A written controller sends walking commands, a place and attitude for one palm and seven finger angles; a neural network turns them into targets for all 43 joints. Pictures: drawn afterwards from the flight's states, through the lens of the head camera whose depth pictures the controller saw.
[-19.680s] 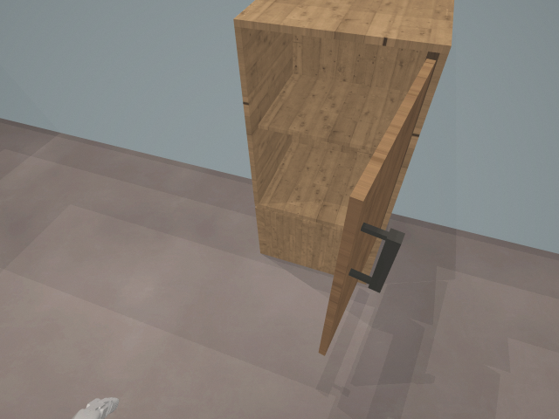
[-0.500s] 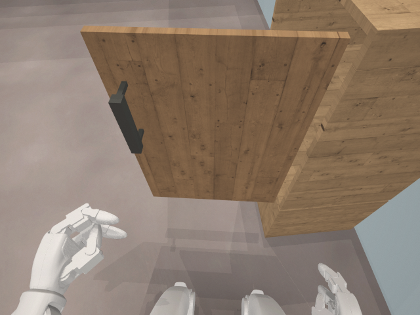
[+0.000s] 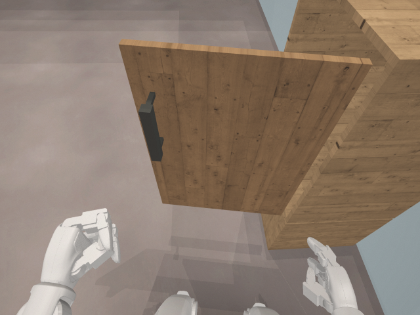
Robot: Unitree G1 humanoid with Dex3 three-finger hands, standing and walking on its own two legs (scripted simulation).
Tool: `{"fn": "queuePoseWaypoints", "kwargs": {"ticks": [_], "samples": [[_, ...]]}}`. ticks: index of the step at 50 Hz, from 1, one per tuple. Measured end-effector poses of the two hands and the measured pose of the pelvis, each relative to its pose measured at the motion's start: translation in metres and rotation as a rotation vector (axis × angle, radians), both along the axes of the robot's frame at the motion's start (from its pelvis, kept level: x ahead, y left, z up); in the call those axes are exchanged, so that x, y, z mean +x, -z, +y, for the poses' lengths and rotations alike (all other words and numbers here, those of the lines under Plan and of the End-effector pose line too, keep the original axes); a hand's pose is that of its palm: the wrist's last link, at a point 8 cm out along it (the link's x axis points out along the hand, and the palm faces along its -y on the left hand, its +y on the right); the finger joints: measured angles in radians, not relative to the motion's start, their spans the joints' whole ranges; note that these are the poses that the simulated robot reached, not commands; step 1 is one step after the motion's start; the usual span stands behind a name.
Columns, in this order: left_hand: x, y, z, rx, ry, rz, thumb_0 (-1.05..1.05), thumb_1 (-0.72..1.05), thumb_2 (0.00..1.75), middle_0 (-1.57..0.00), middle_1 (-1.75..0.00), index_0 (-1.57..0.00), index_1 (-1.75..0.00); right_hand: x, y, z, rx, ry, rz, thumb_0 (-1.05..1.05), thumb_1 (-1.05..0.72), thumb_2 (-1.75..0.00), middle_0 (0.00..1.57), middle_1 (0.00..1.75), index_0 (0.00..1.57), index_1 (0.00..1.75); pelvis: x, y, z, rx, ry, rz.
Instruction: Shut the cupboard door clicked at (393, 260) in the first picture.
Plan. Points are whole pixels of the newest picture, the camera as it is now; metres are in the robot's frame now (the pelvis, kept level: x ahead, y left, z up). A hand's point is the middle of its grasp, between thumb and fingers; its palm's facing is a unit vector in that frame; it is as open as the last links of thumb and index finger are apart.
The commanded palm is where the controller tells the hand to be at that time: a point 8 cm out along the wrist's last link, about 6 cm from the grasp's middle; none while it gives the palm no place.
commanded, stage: raise the hand and make a fist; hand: left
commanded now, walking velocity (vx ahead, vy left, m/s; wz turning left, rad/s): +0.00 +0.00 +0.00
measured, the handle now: (154, 128) +0.47 +0.16 +0.07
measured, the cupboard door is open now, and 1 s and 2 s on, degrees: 81 81 81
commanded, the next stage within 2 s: bring the fist close to the handle in 0.58 s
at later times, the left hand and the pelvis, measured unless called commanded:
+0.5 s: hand (121, 237) +0.23 +0.17 +0.07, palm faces -0.02 -1.00 -0.05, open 3.1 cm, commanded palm +0.21 +0.22 +0.07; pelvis +0.00 -0.02 +0.01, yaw +0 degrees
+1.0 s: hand (139, 220) +0.26 +0.15 +0.07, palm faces -0.04 -1.00 -0.03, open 3.1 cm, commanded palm +0.25 +0.20 +0.07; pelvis +0.00 -0.03 +0.00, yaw +0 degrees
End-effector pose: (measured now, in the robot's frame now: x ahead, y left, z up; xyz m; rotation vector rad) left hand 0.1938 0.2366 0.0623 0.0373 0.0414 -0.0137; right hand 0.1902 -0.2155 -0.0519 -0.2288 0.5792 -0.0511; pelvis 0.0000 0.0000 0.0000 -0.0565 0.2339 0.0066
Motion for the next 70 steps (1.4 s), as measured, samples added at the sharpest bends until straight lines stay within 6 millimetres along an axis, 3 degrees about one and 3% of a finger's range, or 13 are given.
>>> {"fn": "queuePoseWaypoints", "kwargs": {"ticks": [6, 18, 26, 40, 57, 70], "samples": [[0.007, -0.008, 0.000, 0.010, 0.004, -0.010, 0.02, 0.90, 0.90, -1.28, -1.48, -1.28, -1.48, -0.012, 0.003, -0.005, 0.001, 0.013, 0.043, 0.01, -0.90, -0.90, 0.20, 0.30, 0.20, 0.30, 0.002, -0.004, -0.002, 0.002, 0.000, -0.009], [0.017, -0.011, -0.008, 0.004, 0.011, -0.003, 0.02, 0.90, 0.90, -1.30, -1.50, -1.30, -1.50, -0.035, 0.008, -0.033, -0.023, 0.078, 0.103, 0.01, -0.91, -0.90, 0.20, 0.30, 0.20, 0.30, 0.005, -0.008, -0.010, 0.015, 0.008, -0.016], [0.015, -0.012, -0.017, 0.008, 0.005, -0.022, 0.02, 0.90, 0.90, -1.30, -1.50, -1.30, -1.50, -0.032, 0.009, -0.043, -0.020, 0.083, 0.093, 0.01, -0.91, -0.90, 0.20, 0.30, 0.20, 0.30, 0.004, -0.007, -0.017, 0.024, 0.011, -0.017], [0.014, -0.012, -0.029, 0.003, 0.010, -0.034, 0.02, 0.90, 0.90, -1.30, -1.50, -1.30, -1.50, -0.020, 0.009, -0.042, -0.001, 0.057, 0.063, 0.01, -0.91, -0.90, 0.20, 0.30, 0.20, 0.30, 0.002, -0.005, -0.026, 0.027, 0.005, -0.021], [0.071, -0.010, -0.043, -0.013, 0.036, -0.039, 0.02, 0.90, 0.90, -1.30, -1.50, -1.30, -1.50, -0.038, 0.017, -0.046, 0.001, 0.092, 0.142, 0.01, -0.91, -0.90, 0.20, 0.30, 0.20, 0.30, 0.003, -0.008, -0.024, 0.035, 0.016, -0.013], [0.102, -0.008, -0.052, -0.019, 0.036, -0.049, 0.02, 0.90, 0.90, -1.30, -1.50, -1.30, -1.50, -0.046, 0.023, -0.047, -0.002, 0.111, 0.207, 0.01, -0.91, -0.90, 0.20, 0.30, 0.20, 0.30, 0.006, -0.011, -0.019, 0.038, 0.022, -0.006]]}}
